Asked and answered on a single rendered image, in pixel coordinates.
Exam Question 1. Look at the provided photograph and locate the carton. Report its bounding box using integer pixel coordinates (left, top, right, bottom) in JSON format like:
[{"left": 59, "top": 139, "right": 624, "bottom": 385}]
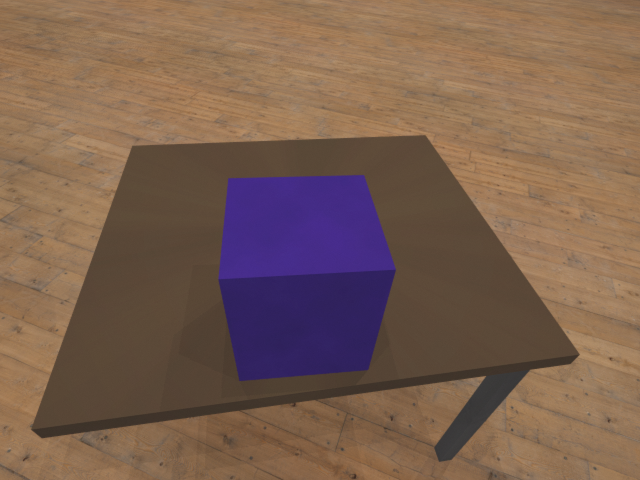
[{"left": 218, "top": 175, "right": 396, "bottom": 381}]

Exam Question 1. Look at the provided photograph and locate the table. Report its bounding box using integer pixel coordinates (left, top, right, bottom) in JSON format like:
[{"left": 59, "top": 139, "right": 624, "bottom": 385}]
[{"left": 31, "top": 135, "right": 580, "bottom": 462}]

